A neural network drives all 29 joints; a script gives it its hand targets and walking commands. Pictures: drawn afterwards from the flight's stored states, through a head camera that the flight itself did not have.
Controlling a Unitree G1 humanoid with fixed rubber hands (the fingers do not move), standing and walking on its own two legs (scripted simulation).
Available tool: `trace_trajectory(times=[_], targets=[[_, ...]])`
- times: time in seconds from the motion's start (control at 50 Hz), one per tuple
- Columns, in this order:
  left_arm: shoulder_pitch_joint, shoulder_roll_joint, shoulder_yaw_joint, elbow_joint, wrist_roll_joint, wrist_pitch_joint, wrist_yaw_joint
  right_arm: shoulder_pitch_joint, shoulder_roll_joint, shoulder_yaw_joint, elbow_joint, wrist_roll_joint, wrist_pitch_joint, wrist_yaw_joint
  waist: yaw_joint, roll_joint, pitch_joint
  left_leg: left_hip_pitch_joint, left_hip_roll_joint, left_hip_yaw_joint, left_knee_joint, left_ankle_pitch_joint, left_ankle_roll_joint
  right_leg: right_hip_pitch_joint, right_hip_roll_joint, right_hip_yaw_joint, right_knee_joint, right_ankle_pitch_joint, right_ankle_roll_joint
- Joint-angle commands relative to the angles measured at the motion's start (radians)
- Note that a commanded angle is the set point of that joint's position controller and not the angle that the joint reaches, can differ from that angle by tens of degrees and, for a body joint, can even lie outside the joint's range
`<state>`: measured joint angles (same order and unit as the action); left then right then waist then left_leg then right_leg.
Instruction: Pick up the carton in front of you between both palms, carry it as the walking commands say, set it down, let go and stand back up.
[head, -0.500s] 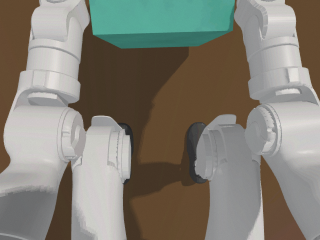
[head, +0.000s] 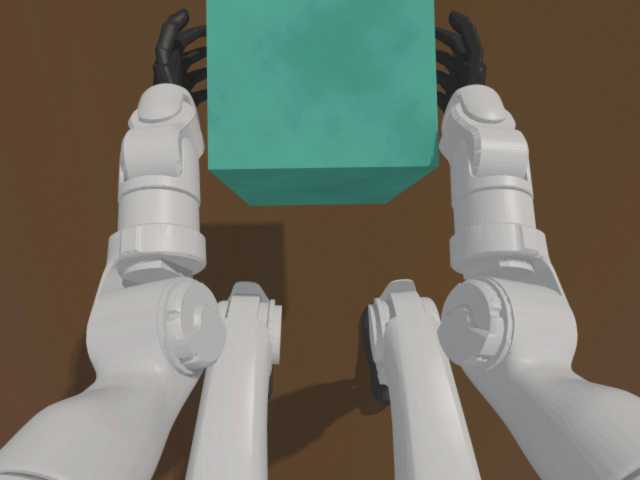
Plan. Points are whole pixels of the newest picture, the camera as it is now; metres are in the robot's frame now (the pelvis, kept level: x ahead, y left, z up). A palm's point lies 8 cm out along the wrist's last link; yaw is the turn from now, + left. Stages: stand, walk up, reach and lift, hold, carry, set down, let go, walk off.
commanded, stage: reach and lift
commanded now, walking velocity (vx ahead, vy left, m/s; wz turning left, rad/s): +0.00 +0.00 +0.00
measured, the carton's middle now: (318, 110) +0.53 +0.01 -0.13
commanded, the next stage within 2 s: none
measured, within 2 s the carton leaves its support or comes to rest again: neither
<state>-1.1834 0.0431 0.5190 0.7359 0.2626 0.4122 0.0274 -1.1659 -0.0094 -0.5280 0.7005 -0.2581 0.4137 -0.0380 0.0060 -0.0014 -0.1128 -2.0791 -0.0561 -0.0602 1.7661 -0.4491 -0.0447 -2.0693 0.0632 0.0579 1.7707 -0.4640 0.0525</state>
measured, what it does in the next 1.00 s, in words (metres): rises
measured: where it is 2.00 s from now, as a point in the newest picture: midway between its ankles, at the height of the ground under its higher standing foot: (321, 370)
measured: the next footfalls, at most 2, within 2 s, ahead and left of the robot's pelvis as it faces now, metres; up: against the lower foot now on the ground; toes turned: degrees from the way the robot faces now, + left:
none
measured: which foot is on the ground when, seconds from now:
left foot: down 0.00-1.00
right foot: down 0.00-1.00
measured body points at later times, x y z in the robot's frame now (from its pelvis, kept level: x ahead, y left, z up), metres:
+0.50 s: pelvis +0.05 +0.00 +0.13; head +0.22 +0.00 +0.55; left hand +0.49 +0.16 +0.09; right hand +0.49 -0.15 +0.09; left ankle +0.12 +0.13 -0.45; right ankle +0.12 -0.13 -0.45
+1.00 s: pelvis +0.10 +0.00 +0.26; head +0.14 +0.00 +0.71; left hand +0.43 +0.16 +0.24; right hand +0.43 -0.15 +0.24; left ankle +0.12 +0.13 -0.45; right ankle +0.12 -0.13 -0.45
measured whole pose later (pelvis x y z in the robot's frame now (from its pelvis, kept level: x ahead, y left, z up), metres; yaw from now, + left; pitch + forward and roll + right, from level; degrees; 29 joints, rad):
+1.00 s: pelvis +0.10 +0.00 +0.26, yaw +0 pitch +13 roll +0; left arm -0.38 -0.15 0.34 0.48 0.24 0.44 0.01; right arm -0.37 0.16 -0.33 0.46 -0.24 0.44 -0.01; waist 0.00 0.00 -0.14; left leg -0.67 -0.02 -0.06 0.77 -0.32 -0.02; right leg -0.67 0.02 0.07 0.77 -0.33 0.02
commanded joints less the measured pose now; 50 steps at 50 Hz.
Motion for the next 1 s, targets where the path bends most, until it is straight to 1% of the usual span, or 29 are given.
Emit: trace_trajectory(times=[0.0, 0.08, 0.16, 0.32, 0.44, 0.62, 0.78, 0.88, 0.98], targets=[[-0.652, -1.071, -0.491, -0.001, -0.189, 0.006, -0.275, -0.692, 1.059, 0.523, 0.006, 0.187, 0.003, 0.260, 0.017, -0.011, -1.172, 0.671, -0.108, 0.160, -0.210, 0.081, 0.030, 0.641, 0.110, -0.152, -0.214, 0.074, -0.023], [-0.583, -1.119, -0.569, -0.056, -0.228, 0.023, -0.281, -0.612, 1.102, 0.592, -0.044, 0.218, 0.019, 0.268, 0.009, -0.011, -1.220, 0.768, -0.111, 0.150, -0.251, 0.162, 0.024, 0.719, 0.112, -0.146, -0.255, 0.151, -0.018], [-0.488, -1.156, -0.613, -0.078, -0.239, 0.026, -0.281, -0.508, 1.131, 0.625, -0.058, 0.226, 0.020, 0.271, 0.001, -0.001, -1.161, 0.827, -0.113, 0.136, -0.308, 0.198, 0.019, 0.766, 0.114, -0.134, -0.309, 0.189, -0.018], [-0.305, -1.193, -0.631, -0.065, -0.217, 0.001, -0.264, -0.322, 1.153, 0.637, -0.043, 0.206, -0.007, 0.265, -0.004, 0.016, -0.985, 0.943, -0.116, 0.099, -0.448, 0.213, 0.019, 0.857, 0.116, -0.102, -0.446, 0.201, -0.025], [-0.185, -1.206, -0.634, -0.065, -0.193, -0.020, -0.255, -0.204, 1.173, 0.645, -0.041, 0.187, -0.025, 0.264, 0.001, 0.013, -0.888, 1.058, -0.112, 0.076, -0.564, 0.215, 0.025, 0.968, 0.112, -0.074, -0.564, 0.202, -0.030], [-0.016, -1.223, -0.683, -0.107, -0.186, -0.032, -0.260, -0.033, 1.194, 0.701, -0.086, 0.179, -0.036, 0.262, 0.002, -0.002, -0.772, 1.260, -0.098, 0.044, -0.736, 0.253, 0.035, 1.190, 0.097, -0.036, -0.746, 0.241, -0.036], [0.138, -1.221, -0.727, -0.153, -0.181, -0.025, -0.266, 0.120, 1.193, 0.748, -0.135, 0.172, -0.029, 0.265, -0.001, 0.000, -0.631, 1.459, -0.081, 0.014, -0.908, 0.313, 0.042, 1.417, 0.078, -0.005, -0.918, 0.315, -0.045], [0.238, -1.223, -0.756, -0.183, -0.183, -0.004, -0.264, 0.224, 1.190, 0.775, -0.162, 0.172, -0.007, 0.267, -0.005, 0.003, -0.537, 1.600, -0.072, -0.002, -1.021, 0.381, 0.042, 1.551, 0.066, 0.006, -1.028, 0.382, -0.047], [0.325, -1.207, -0.787, -0.240, -0.192, 0.034, -0.263, 0.313, 1.181, 0.803, -0.211, 0.178, 0.032, 0.269, -0.003, 0.007, -0.438, 1.742, -0.062, -0.009, -1.136, 0.444, 0.042, 1.693, 0.053, 0.016, -1.143, 0.443, -0.047]])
